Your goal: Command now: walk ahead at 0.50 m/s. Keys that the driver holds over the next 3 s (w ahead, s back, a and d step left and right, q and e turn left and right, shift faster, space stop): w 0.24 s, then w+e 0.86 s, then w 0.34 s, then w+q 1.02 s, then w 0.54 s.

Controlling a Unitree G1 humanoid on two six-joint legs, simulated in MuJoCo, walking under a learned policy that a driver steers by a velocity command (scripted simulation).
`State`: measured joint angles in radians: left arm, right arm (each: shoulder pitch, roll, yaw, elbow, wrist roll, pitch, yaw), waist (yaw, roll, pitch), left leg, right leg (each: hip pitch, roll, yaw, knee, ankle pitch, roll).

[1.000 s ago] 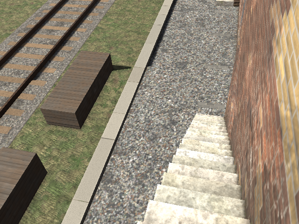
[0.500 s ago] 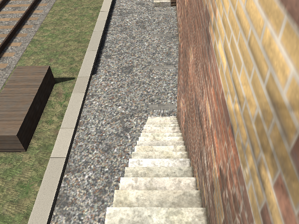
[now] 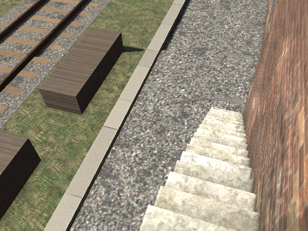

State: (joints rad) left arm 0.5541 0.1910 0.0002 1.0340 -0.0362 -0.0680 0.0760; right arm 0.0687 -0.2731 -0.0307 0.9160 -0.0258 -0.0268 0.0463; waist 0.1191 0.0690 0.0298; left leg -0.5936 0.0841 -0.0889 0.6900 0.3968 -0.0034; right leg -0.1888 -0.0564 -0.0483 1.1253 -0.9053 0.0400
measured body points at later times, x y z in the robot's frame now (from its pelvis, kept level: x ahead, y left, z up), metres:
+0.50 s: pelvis +0.22 +0.06 -0.14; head +0.18 +0.08 +0.31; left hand +0.36 +0.29 -0.27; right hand +0.10 -0.16 -0.28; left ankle +0.15 +0.15 -0.82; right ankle +0.43 -0.10 -0.77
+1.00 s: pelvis +0.46 -0.07 -0.31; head +0.49 -0.12 +0.13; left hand +0.45 +0.21 -0.43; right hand +0.44 -0.34 -0.47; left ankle +0.64 +0.03 -0.96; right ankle +0.44 -0.14 -1.02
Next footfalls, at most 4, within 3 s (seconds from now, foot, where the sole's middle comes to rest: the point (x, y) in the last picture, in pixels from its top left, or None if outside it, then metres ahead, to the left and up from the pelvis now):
0.08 left None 0.19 0.15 -0.86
0.78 right None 0.48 -0.15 -1.06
1.24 left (188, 229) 0.70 -0.04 -1.25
1.60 right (231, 219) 0.87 -0.33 -1.45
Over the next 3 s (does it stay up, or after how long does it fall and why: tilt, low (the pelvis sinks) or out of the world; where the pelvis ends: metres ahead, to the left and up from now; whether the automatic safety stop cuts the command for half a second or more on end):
stays up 1.42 -0.32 -1.14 its command is cut before an obstacle after 1.1 s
